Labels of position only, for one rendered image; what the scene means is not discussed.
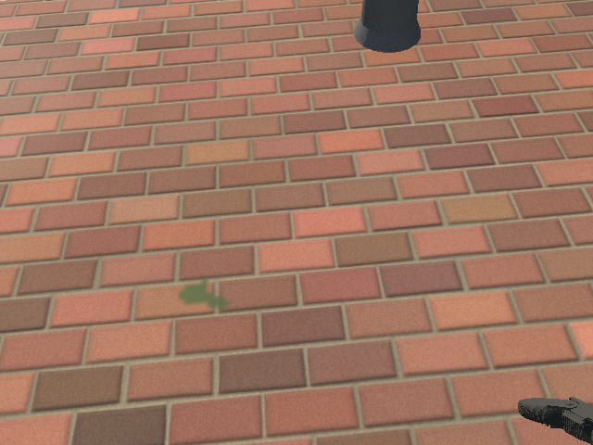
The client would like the right robot hand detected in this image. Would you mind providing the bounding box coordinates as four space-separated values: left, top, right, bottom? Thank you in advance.
518 397 593 445

